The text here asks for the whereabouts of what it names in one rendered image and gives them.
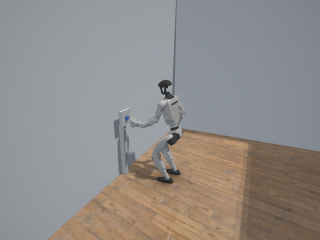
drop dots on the robot left forearm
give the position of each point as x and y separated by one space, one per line
150 122

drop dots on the robot left foot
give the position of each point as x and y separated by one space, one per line
162 179

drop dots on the panel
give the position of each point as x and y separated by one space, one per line
123 139

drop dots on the robot left shin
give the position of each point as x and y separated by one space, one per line
159 163

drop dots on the left robot upper arm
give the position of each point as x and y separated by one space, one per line
160 107

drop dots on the robot left hand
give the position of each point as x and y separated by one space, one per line
133 122

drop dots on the robot right forearm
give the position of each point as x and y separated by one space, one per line
180 118

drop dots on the right robot upper arm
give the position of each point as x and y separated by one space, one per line
180 106

